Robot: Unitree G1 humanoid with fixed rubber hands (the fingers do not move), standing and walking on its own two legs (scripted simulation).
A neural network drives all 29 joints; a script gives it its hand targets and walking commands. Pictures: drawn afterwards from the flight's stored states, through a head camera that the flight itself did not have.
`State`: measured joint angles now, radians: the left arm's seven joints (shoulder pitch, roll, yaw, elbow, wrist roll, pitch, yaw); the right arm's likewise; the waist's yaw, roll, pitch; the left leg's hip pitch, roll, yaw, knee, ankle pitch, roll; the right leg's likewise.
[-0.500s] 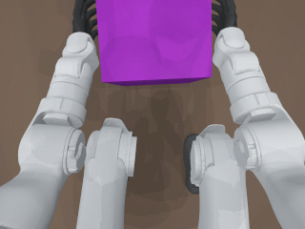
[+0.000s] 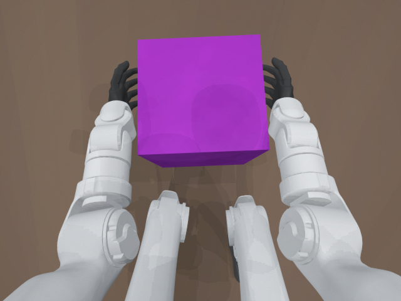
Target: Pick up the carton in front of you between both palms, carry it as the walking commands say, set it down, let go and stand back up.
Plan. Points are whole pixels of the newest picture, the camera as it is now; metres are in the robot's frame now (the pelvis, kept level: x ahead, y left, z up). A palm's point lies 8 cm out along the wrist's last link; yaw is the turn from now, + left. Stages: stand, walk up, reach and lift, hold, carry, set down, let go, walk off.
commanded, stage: reach and lift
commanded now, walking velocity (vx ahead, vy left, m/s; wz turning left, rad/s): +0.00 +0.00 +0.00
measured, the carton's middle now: (201, 114) +0.48 +0.03 -0.13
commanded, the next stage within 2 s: none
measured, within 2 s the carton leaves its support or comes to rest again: neither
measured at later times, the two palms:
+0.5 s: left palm (86, 81) +0.44 +0.17 +0.09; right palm (333, 82) +0.45 -0.13 +0.10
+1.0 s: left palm out of the picture +0.40 +0.16 +0.25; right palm out of the picture +0.41 -0.14 +0.25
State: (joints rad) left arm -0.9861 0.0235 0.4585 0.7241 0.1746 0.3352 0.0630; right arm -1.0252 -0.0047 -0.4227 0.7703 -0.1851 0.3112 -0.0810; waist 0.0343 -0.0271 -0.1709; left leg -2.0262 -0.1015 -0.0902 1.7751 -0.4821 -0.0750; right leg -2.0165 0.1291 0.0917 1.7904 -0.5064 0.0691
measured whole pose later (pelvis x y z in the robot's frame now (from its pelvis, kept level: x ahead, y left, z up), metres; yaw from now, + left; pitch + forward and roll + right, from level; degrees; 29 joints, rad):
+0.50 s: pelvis +0.05 +0.00 +0.14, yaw +0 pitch +31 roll +0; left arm -0.63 -0.05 0.36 0.66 0.14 0.31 0.06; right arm -0.65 0.08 -0.34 0.67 -0.15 0.29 -0.09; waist 0.02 -0.01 -0.23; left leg -1.41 -0.09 -0.12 1.35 -0.48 -0.05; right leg -1.40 0.11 0.11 1.36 -0.50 0.04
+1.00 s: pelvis +0.10 +0.00 +0.26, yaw +1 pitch +11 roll +0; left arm -0.29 -0.11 0.27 0.53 0.16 0.38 0.06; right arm -0.29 0.13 -0.27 0.53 -0.17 0.37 -0.06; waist 0.00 -0.01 -0.16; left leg -0.58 -0.07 -0.14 0.71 -0.32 -0.02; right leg -0.56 0.07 0.14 0.72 -0.34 0.02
